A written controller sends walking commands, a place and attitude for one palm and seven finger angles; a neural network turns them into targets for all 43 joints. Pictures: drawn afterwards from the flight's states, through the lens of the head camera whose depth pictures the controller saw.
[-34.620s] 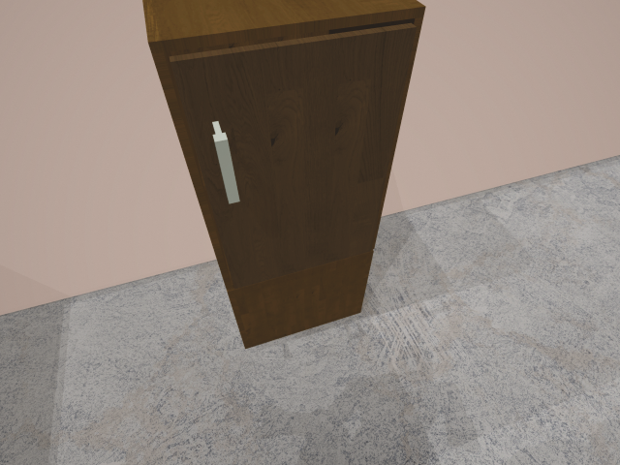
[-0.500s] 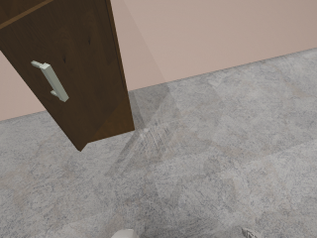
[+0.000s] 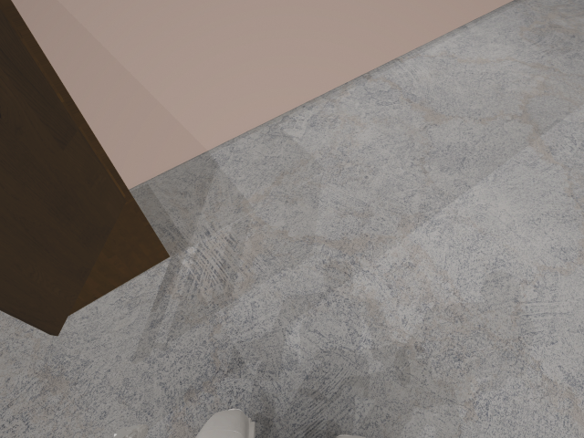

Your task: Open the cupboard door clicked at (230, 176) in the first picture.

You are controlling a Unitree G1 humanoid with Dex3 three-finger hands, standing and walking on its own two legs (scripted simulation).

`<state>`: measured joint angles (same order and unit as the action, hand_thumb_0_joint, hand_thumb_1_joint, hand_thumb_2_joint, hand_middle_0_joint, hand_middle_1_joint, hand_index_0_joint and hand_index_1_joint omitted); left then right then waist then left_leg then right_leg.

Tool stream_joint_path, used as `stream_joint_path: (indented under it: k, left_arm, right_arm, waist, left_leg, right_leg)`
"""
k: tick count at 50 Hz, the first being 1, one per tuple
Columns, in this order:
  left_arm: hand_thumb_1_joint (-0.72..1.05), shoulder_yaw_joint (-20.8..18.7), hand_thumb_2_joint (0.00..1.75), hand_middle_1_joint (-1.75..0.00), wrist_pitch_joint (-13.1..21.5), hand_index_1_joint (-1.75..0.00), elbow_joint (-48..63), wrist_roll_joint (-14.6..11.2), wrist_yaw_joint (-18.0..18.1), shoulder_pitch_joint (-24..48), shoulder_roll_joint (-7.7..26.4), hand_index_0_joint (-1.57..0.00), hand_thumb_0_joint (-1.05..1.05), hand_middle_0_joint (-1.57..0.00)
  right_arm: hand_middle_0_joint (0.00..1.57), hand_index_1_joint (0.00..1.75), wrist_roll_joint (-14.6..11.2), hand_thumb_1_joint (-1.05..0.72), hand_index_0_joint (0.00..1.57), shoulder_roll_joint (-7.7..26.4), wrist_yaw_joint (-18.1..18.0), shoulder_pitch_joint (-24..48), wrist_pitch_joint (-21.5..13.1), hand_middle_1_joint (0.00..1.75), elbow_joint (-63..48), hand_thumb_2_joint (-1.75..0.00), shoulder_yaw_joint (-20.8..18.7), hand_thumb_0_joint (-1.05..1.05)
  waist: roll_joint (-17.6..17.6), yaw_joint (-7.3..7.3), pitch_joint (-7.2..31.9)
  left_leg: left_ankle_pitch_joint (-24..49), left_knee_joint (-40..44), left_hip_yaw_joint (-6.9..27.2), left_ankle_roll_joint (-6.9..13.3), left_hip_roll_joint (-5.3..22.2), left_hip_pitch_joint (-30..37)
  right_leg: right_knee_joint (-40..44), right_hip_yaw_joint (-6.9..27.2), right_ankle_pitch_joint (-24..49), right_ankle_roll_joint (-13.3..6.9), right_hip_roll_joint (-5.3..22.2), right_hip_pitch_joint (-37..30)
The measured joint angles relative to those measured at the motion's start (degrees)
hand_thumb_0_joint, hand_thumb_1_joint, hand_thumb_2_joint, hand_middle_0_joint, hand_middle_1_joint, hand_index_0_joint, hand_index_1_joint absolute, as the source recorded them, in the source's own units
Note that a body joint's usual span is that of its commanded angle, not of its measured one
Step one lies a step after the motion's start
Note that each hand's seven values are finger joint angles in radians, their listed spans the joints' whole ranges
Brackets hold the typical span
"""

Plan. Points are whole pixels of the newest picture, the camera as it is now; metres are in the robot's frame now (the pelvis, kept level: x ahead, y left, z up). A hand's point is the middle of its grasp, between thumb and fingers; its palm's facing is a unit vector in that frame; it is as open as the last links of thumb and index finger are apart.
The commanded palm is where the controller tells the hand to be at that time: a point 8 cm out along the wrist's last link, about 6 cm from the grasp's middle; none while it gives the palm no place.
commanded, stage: walk to a spot facing it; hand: left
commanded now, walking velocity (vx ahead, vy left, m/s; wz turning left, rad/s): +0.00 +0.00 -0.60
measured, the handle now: out of the picture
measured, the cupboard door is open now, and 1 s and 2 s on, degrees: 45 45 45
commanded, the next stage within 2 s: turn to face it in 1.58 s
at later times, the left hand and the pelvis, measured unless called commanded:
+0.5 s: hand (209, 397) +0.18 +0.15 -0.16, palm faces -0.26 -0.93 -0.27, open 7.3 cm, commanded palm none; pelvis +0.04 -0.03 +0.00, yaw -17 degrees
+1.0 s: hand (312, 266) +0.42 -0.01 -0.15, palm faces -0.60 -0.78 -0.18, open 7.4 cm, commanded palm none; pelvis +0.21 -0.10 +0.00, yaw -36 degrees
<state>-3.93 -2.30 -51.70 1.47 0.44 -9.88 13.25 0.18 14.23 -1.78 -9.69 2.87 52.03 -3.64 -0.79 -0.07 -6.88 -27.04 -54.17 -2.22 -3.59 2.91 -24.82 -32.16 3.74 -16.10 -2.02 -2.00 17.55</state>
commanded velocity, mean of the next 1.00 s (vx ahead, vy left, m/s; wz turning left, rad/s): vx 0.24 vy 0.00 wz -0.56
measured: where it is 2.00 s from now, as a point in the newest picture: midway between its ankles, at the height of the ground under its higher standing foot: (426, 327)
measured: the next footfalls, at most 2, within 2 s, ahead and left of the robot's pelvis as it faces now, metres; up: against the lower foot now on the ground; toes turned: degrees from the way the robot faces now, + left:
left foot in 0.12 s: +0.06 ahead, +0.14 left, +0.00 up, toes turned -2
right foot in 0.38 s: +0.04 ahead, -0.14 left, +0.00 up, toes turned -18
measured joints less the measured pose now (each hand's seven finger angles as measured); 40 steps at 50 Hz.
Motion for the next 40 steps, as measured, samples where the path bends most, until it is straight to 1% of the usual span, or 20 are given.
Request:
stream_joint_path:
  k: [3,5,6,7,8,10,12,16,18,19,20,21,23,25,29,34,35,36,38,40]
  left_arm:
    - [0.91,0.0,0.90,-0.30,-0.3,-0.30,-0.4,-0.1,-0.1,-0.6,0.0,-0.21,0.01,-0.21]
    - [0.91,-0.1,0.90,-0.30,-0.8,-0.30,-0.5,-0.4,-0.3,-1.1,0.0,-0.21,0.01,-0.21]
    - [0.91,-0.1,0.90,-0.30,-1.0,-0.30,-0.4,-0.7,-0.4,-1.3,-0.2,-0.21,0.01,-0.21]
    - [0.91,-0.2,0.90,-0.30,-1.3,-0.30,-0.5,-0.8,-0.7,-1.0,0.1,-0.21,0.01,-0.21]
    - [0.91,-0.4,0.90,-0.30,-1.4,-0.30,-0.7,-0.6,-1.0,-0.6,0.5,-0.20,0.01,-0.21]
    - [0.91,-0.9,0.90,-0.30,-1.5,-0.30,-0.9,-0.4,-1.6,0.1,1.0,-0.20,0.01,-0.21]
    - [0.91,-1.1,0.90,-0.30,-1.5,-0.30,-0.5,-0.4,-2.1,0.8,0.9,-0.20,0.01,-0.20]
    - [0.91,-0.7,0.90,-0.30,-0.9,-0.30,0.6,-0.5,-2.6,1.6,0.4,-0.20,0.01,-0.20]
    - [0.91,-0.5,0.90,-0.30,-0.4,-0.30,0.9,-0.5,-2.8,1.3,0.4,-0.20,0.01,-0.20]
    - [0.91,-0.4,0.90,-0.30,0.1,-0.30,1.3,-0.3,-3.0,0.8,0.7,-0.20,0.01,-0.20]
    - [0.91,-0.4,0.90,-0.30,0.7,-0.30,1.2,-0.2,-2.7,0.8,0.7,-0.20,0.01,-0.20]
    - [0.91,-0.3,0.90,-0.30,1.1,-0.30,0.9,-0.3,-2.3,0.8,0.4,-0.20,0.01,-0.20]
    - [0.91,0.0,0.90,-0.30,1.6,-0.30,0.5,-0.3,-1.5,0.1,-0.4,-0.20,0.01,-0.20]
    - [0.91,0.1,0.90,-0.30,2.0,-0.30,0.0,-0.3,-1.0,-1.4,-0.8,-0.20,0.00,-0.20]
    - [0.91,0.2,0.90,-0.30,2.6,-0.30,-1.8,-0.1,-1.2,-4.3,-0.9,-0.20,0.00,-0.21]
    - [0.91,-0.2,0.90,-0.30,2.7,-0.30,-3.9,-0.2,-1.8,-7.4,-0.9,-0.21,0.01,-0.21]
    - [0.91,-0.3,0.90,-0.30,2.5,-0.30,-4.1,-0.2,-1.9,-8.1,-0.9,-0.21,0.01,-0.21]
    - [0.90,-0.4,0.90,-0.30,2.3,-0.30,-4.3,-0.4,-2.0,-8.9,-1.0,-0.21,0.01,-0.21]
    - [0.91,-0.7,0.90,-0.30,1.6,-0.30,-5.3,-0.4,-2.2,-8.7,-0.6,-0.20,0.01,-0.21]
    - [0.91,-1.1,0.90,-0.30,1.3,-0.30,-6.0,0.1,-2.7,-7.4,0.1,-0.20,0.01,-0.21]
  right_arm:
    - [0.20,0.30,-0.2,-0.90,0.20,-0.8,0.0,0.2,-0.7,0.29,-0.7,-0.90,0.4,0.01]
    - [0.20,0.30,-0.2,-0.90,0.20,-1.1,-0.1,-0.4,-1.5,0.29,-1.3,-0.90,0.9,0.01]
    - [0.20,0.30,0.2,-0.90,0.20,-0.9,-0.1,-1.0,-2.1,0.29,-1.7,-0.90,1.0,0.00]
    - [0.20,0.30,0.6,-0.90,0.20,-1.4,-0.3,-1.1,-2.4,0.29,-1.6,-0.90,1.2,0.00]
    - [0.20,0.30,0.9,-0.90,0.20,-2.0,-0.3,-1.3,-2.6,0.29,-1.4,-0.90,1.6,0.00]
    - [0.20,0.30,1.4,-0.90,0.20,-2.8,-0.2,-2.3,-2.7,0.29,-1.2,-0.90,2.2,0.00]
    - [0.20,0.30,1.7,-0.90,0.21,-3.1,-0.2,-3.2,-2.6,0.29,-1.0,-0.90,2.4,0.00]
    - [0.20,0.30,1.9,-0.90,0.21,-2.8,0.1,-4.1,-2.5,0.30,-0.6,-0.90,2.2,0.00]
    - [0.20,0.30,1.7,-0.90,0.21,-2.2,0.4,-4.9,-2.2,0.30,-0.5,-0.90,1.9,0.00]
    - [0.20,0.30,1.4,-0.90,0.21,-2.0,0.6,-5.6,-2.0,0.30,-0.6,-0.90,1.7,0.00]
    - [0.20,0.30,1.1,-0.90,0.21,-1.6,0.8,-5.6,-1.5,0.30,-0.3,-0.90,1.4,0.00]
    - [0.20,0.30,1.0,-0.90,0.21,-1.0,1.0,-5.3,-0.8,0.30,0.3,-0.90,1.2,0.00]
    - [0.20,0.30,0.8,-0.90,0.21,0.0,1.3,-4.5,0.2,0.29,1.5,-0.90,0.6,0.01]
    - [0.20,0.30,0.9,-0.90,0.21,0.3,1.7,-3.6,0.2,0.29,1.9,-0.90,0.2,0.01]
    - [0.20,0.30,0.9,-0.90,0.20,-0.2,2.3,-2.1,-1.1,0.29,0.6,-0.90,-0.2,0.01]
    - [0.20,0.30,0.7,-0.90,0.20,-1.2,2.4,-0.5,-3.2,0.29,-1.0,-0.90,0.2,0.01]
    - [0.20,0.30,0.6,-0.90,0.20,-1.2,2.3,-0.5,-3.9,0.29,-1.4,-0.90,0.5,0.01]
    - [0.20,0.30,0.9,-0.90,0.20,-1.1,2.1,-0.6,-4.9,0.29,-1.8,-0.90,0.8,0.01]
    - [0.20,0.30,1.6,-0.90,0.20,-1.9,1.4,-0.7,-6.4,0.29,-2.0,-0.90,1.4,0.00]
    - [0.20,0.30,1.9,-0.90,0.20,-2.9,1.2,-2.5,-7.1,0.29,-1.9,-0.90,2.1,0.00]
  waist:
    - [-1.0,0.14,0.7]
    - [-0.7,0.02,1.7]
    - [0.2,-0.16,2.4]
    - [-0.2,-0.08,2.3]
    - [-0.9,0.11,2.1]
    - [-1.3,0.33,2.2]
    - [-0.6,0.56,2.1]
    - [1.6,0.27,1.6]
    - [2.4,0.00,2.0]
    - [2.2,-0.09,2.7]
    - [2.2,0.07,2.9]
    - [2.8,-0.03,2.7]
    - [3.4,-0.08,2.6]
    - [2.9,0.04,2.9]
    - [0.7,0.43,3.4]
    - [-1.0,1.76,3.7]
    - [-1.0,1.90,4.0]
    - [-0.5,1.84,4.5]
    - [-1.2,1.36,4.4]
    - [-1.8,0.84,4.7]
  left_leg:
    - [3.1,9.6,0.1,0.4,-1.1,2.7]
    - [7.4,19.1,0.5,1.2,-1.0,6.0]
    - [11.1,21.9,1.2,2.4,-0.1,6.5]
    - [11.4,20.6,0.6,2.9,0.2,6.0]
    - [10.5,19.8,-0.3,3.0,0.4,6.3]
    - [9.2,20.8,-1.4,2.7,1.3,7.5]
    - [9.6,22.8,-2.2,2.0,2.4,9.1]
    - [9.4,23.8,-4.4,0.7,5.2,11.0]
    - [7.6,21.6,-5.9,-0.2,6.5,11.2]
    - [5.8,18.9,-6.7,-0.2,6.7,10.3]
    - [1.0,13.7,-6.1,-0.2,6.6,8.6]
    - [-2.5,7.3,-3.9,0.0,6.0,6.4]
    - [-2.7,-2.9,-0.8,0.2,4.3,2.1]
    - [0.3,-6.1,-0.3,0.1,3.1,-0.9]
    - [4.8,1.3,-1.0,-0.2,1.7,-2.4]
    - [8.0,16.1,-1.1,0.4,-0.3,1.6]
    - [8.8,20.2,-1.3,0.6,-0.5,3.5]
    - [11.2,22.8,-1.1,1.9,-0.1,4.6]
    - [12.1,20.0,-2.7,3.4,0.5,4.8]
    - [9.9,20.6,-4.1,3.6,1.0,7.0]
  right_leg:
    - [0.5,2.0,0.4,0.4,-0.8,0.0]
    - [-0.8,2.9,-0.3,0.9,-2.1,0.9]
    - [-3.2,2.4,-2.6,1.1,-3.0,2.2]
    - [-7.9,1.8,-7.0,1.6,-2.7,3.9]
    - [-13.8,1.0,-10.4,2.1,-2.3,5.7]
    - [-23.6,-1.2,-12.5,3.1,-1.2,8.6]
    - [-26.1,-3.7,-12.4,3.8,0.4,9.3]
    - [-15.4,-7.2,-10.8,3.6,2.0,5.7]
    - [-7.0,-8.5,-7.4,2.8,2.1,2.2]
    - [-2.1,-8.1,-5.7,1.7,2.5,0.2]
    - [-2.0,-7.5,-1.5,0.8,2.3,0.7]
    - [-3.7,-7.4,-1.3,0.3,1.8,1.1]
    - [-3.6,-6.8,-2.8,-0.3,1.2,0.0]
    - [-0.7,-5.5,-2.6,-0.4,0.9,-1.9]
    - [4.6,-2.4,-1.0,-0.3,0.8,-5.2]
    - [4.9,1.5,-3.2,0.5,0.3,-7.9]
    - [3.5,2.3,-4.5,0.8,-0.1,-7.9]
    - [0.0,2.4,-6.5,0.5,-0.8,-6.6]
    - [-14.6,0.9,-11.7,0.2,-0.8,-1.4]
    - [-27.9,-1.8,-10.2,0.3,0.3,4.6]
